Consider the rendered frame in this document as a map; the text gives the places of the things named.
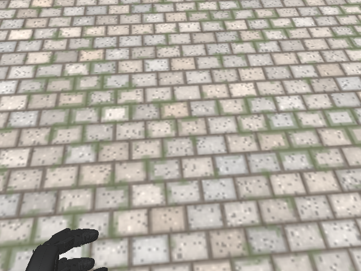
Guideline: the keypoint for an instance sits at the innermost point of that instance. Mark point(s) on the left robot hand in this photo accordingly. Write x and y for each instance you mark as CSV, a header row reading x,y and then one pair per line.
x,y
46,256

